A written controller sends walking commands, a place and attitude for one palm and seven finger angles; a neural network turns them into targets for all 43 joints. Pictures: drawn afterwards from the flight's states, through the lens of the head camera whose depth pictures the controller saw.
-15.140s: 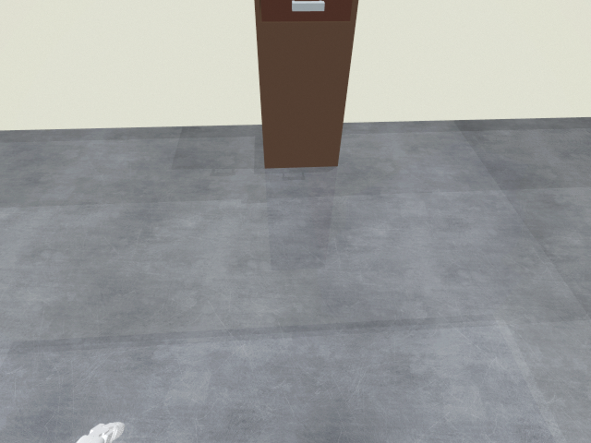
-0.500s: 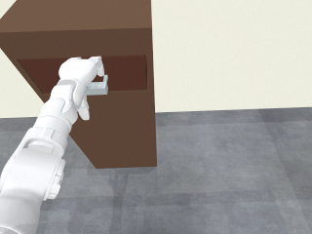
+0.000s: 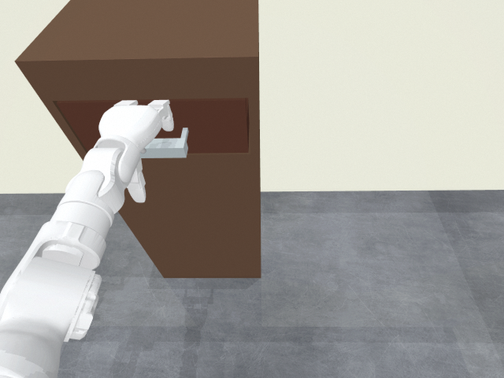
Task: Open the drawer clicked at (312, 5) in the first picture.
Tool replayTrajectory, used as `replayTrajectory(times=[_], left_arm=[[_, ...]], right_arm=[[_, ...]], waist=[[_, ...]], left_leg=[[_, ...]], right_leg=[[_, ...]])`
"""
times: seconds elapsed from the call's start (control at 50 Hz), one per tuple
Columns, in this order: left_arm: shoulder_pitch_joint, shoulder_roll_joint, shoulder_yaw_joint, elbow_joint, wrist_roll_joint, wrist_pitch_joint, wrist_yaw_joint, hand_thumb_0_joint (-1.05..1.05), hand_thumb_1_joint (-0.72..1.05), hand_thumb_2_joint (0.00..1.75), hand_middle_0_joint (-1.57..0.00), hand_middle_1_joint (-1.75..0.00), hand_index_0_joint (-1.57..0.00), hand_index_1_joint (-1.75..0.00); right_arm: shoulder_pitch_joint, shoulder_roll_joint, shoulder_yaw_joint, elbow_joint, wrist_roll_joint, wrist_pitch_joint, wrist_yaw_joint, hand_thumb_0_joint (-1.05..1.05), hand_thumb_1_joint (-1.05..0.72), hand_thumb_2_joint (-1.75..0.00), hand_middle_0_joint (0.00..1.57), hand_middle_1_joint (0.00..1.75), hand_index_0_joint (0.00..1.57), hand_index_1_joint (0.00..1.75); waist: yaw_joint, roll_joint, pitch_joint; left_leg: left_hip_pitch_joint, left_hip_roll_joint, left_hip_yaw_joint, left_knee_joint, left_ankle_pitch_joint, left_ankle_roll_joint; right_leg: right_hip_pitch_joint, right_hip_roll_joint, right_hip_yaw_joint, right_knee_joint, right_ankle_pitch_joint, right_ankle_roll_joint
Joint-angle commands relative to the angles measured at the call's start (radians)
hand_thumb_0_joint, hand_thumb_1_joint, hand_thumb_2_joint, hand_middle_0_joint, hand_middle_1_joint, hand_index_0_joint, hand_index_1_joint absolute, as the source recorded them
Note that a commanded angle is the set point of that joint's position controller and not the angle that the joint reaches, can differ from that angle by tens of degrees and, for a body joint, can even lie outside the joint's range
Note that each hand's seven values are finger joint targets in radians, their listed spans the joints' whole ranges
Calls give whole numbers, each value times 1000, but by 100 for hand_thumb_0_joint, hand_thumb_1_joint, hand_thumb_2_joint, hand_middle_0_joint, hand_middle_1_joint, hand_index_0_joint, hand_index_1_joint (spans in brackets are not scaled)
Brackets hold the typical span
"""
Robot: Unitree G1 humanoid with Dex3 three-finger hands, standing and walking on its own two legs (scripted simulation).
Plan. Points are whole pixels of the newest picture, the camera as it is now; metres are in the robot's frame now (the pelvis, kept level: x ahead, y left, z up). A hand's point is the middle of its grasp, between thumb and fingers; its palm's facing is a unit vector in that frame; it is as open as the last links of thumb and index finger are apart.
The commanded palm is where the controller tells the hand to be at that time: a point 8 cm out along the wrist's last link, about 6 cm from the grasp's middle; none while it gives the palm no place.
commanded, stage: move the hooked fingers above the handle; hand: left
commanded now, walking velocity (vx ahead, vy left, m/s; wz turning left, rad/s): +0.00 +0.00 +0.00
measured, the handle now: (157, 140) +0.54 +0.19 +0.05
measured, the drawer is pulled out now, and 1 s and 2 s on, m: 0.00 0.00 0.00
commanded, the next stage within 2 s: none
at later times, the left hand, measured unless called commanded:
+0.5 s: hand (161, 145) +0.48 +0.16 +0.10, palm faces -0.09 -0.05 -0.99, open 13.8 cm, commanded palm +0.47 +0.19 +0.17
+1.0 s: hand (156, 147) +0.47 +0.16 +0.10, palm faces -0.07 -0.03 -1.00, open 13.8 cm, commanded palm +0.47 +0.19 +0.17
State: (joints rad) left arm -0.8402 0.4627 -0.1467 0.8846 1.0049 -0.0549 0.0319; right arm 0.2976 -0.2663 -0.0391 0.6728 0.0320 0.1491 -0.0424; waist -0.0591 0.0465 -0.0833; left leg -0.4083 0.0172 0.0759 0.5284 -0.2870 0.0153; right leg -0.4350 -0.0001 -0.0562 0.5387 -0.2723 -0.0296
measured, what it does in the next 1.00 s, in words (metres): stands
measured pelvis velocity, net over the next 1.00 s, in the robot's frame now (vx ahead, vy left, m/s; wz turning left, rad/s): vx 0.00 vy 0.01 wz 0.01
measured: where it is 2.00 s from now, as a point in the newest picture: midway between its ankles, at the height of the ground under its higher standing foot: outside the picture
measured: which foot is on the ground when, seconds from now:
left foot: down 0.00-1.00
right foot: down 0.00-1.00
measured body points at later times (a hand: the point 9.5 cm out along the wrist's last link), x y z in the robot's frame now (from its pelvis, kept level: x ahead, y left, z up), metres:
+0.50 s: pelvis +0.00 +0.00 +0.00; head +0.06 -0.01 +0.44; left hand +0.48 +0.16 +0.15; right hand +0.02 -0.27 -0.14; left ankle -0.02 +0.11 -0.73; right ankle -0.01 -0.10 -0.73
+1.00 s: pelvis +0.00 +0.01 +0.00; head +0.05 -0.01 +0.44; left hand +0.47 +0.16 +0.16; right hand +0.07 -0.27 -0.13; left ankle -0.02 +0.11 -0.73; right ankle -0.01 -0.10 -0.73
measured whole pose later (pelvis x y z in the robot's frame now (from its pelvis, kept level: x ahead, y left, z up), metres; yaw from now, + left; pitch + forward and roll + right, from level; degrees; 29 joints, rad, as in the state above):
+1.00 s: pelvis +0.00 +0.01 +0.00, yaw +1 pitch +10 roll +0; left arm -0.88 0.44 -0.17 0.87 1.00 -0.12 0.04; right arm 0.28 -0.27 -0.04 0.68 0.02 0.12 -0.05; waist -0.07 0.03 -0.08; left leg -0.45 0.01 0.06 0.56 -0.30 0.02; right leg -0.46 -0.01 -0.07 0.56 -0.28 -0.02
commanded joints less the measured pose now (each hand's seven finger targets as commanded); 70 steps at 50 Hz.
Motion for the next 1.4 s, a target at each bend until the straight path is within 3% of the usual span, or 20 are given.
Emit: replayTrajectory(times=[0.0,0.14,0.22,0.32,0.4,0.44,0.54,0.64,0.66,0.7,0.8,0.88,0.94,1.0,1.06,1.14,1.2,1.24,1.34,1.38], left_arm=[[-596,267,114,-245,3,-52,93,0,-50,30,-30,-120,-30,-120],[-618,297,148,-104,27,31,184,0,-50,30,-30,-120,-30,-120],[-618,201,48,-7,25,102,133,0,-50,30,-30,-120,-30,-120],[-572,153,21,-104,-11,36,28,0,-50,30,-30,-120,-30,-120],[-559,218,84,-167,-20,-46,34,0,-50,30,-30,-120,-30,-120],[-572,336,184,-183,-5,-70,83,0,-50,30,-30,-120,-30,-120],[-595,433,274,-177,55,-16,225,0,-50,30,-30,-120,-30,-120],[-525,326,179,-76,52,110,198,0,-50,30,-30,-120,-30,-120],[-509,352,197,-81,44,119,178,0,-50,30,-30,-120,-30,-120],[-506,288,133,-68,19,132,124,0,-50,30,-30,-120,-30,-120],[-547,133,-11,-150,-11,57,11,0,-50,30,-30,-120,-30,-120],[-635,144,-3,-257,-22,-52,12,0,-50,30,-30,-120,-30,-120],[-632,291,139,-246,-15,-84,82,0,-50,30,-30,-120,-30,-120],[-644,304,172,-160,14,-39,176,0,-50,30,-30,-120,-30,-120],[-609,387,226,-87,57,50,235,0,-50,30,-30,-120,-30,-120],[-498,305,160,7,57,153,179,0,-50,30,-30,-120,-30,-120],[-483,274,116,13,24,161,97,0,-50,30,-30,-120,-30,-120],[-505,319,145,-38,7,123,57,0,-50,30,-30,-120,-30,-120],[-555,226,67,-268,-5,-47,11,0,-50,30,-30,-120,-30,-120],[-569,258,100,-298,-7,-88,38,0,-50,30,-30,-120,-30,-120]], right_arm=[[49,-131,-48,-78,-8,-38,-9,0,-90,-90,20,30,20,30],[56,-137,-46,-49,-14,-53,4,0,-90,-90,20,30,20,30],[63,-146,-44,-49,-8,-47,5,0,-90,-90,20,30,20,30],[71,-146,-54,-73,-11,-36,-3,0,-90,-90,20,30,20,30],[75,-140,-51,-75,-12,-33,-10,0,-90,-90,20,30,20,30],[77,-144,-47,-67,-15,-35,-12,0,-90,-90,20,30,20,30],[70,-131,-46,-59,-22,-48,1,0,-90,-90,20,30,20,30],[74,-144,-57,-53,-15,-47,13,0,-90,-90,20,30,20,30],[76,-149,-56,-56,-14,-42,10,0,-90,-90,20,30,20,30],[63,-153,-52,-65,-6,-30,4,0,-90,-90,20,30,20,30],[51,-150,-54,-78,4,-32,-14,0,-90,-90,20,30,20,30],[63,-133,-55,-75,-5,-44,-19,0,-90,-90,20,30,20,30],[75,-136,-52,-61,-16,-49,-17,0,-90,-90,20,30,20,30],[68,-127,-42,-48,-18,-58,-4,0,-90,-90,20,30,20,30],[52,-131,-35,-50,-22,-54,4,0,-90,-90,20,30,20,30],[51,-144,-43,-65,-18,-40,12,0,-90,-90,20,30,20,30],[46,-158,-42,-76,-3,-22,1,0,-90,-90,20,30,20,30],[41,-165,-39,-90,-1,-21,-17,0,-90,-90,20,30,20,30],[50,-134,-51,-103,-6,-35,-28,0,-90,-90,20,30,20,30],[64,-132,-57,-86,-10,-42,-25,0,-90,-90,20,30,20,30]], waist=[[-26,-2,-339],[-28,-20,-392],[-54,-52,-367],[-47,-64,-415],[-30,-68,-362],[-6,-48,-364],[24,12,-449],[4,-23,-496],[10,-36,-503],[-14,-79,-441],[-63,-85,-302],[-63,16,-341],[-29,6,-382],[-20,6,-360],[12,12,-439],[10,-55,-498],[-15,-132,-395],[-17,-174,-381],[-30,-38,-377],[-29,18,-371]], left_leg=[[139,-41,-41,-12,297,33],[103,-39,-33,3,322,22],[104,-34,-29,-2,295,27],[148,-35,-35,11,363,39],[110,-38,-42,1,334,39],[79,-37,-46,0,333,34],[57,-36,-33,10,399,21],[109,-26,-13,6,447,22],[113,-24,-7,2,451,26],[108,-27,-8,-11,409,33],[148,-32,-30,-20,310,44],[201,-39,-52,5,323,40],[170,-40,-60,17,360,31],[100,-38,-55,15,347,19],[60,-38,-36,18,388,12],[82,-30,-12,21,451,20],[59,-29,-5,-6,352,32],[43,-34,-10,-19,316,43],[138,-37,-30,-4,347,47],[163,-37,-40,4,334,42]], right_leg=[[132,18,57,-33,276,-5],[148,19,49,-14,299,-4],[118,17,46,-24,293,5],[166,17,53,-24,377,5],[163,18,58,-26,352,3],[172,20,59,-15,329,-6],[210,26,53,20,366,-11],[233,26,44,5,424,-2],[248,23,45,3,444,3],[234,20,43,-17,433,10],[130,20,50,-65,323,11],[85,22,58,-44,287,-2],[113,25,54,-17,299,-9],[90,28,39,7,283,-11],[171,24,43,28,349,-10],[245,21,43,21,449,0],[223,16,45,-21,403,16],[267,8,59,-36,400,18],[202,14,69,-41,377,4],[151,21,68,-38,331,-2]])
